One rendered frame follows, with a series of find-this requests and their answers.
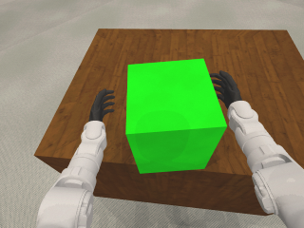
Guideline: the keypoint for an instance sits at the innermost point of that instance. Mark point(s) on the pedestal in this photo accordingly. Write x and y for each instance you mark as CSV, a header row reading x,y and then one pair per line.
x,y
264,63

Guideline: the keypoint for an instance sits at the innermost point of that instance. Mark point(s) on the robot right forearm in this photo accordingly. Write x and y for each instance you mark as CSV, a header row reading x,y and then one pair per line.
x,y
255,142

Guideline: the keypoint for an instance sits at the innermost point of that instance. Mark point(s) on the left robot upper arm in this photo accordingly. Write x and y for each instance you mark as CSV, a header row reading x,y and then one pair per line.
x,y
67,207

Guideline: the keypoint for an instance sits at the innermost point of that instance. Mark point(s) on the right robot upper arm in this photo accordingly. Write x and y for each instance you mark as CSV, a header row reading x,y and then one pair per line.
x,y
280,190

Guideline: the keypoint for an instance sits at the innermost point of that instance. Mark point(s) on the carton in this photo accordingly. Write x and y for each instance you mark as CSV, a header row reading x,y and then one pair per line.
x,y
174,121

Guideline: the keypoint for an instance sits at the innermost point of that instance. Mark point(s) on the right robot hand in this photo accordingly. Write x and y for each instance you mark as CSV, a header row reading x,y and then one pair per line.
x,y
229,89

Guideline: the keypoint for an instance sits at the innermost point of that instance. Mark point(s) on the robot left forearm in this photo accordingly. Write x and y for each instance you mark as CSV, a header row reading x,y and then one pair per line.
x,y
85,164

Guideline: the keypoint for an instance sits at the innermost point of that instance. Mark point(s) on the left robot hand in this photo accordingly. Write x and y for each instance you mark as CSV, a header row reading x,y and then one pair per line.
x,y
97,111

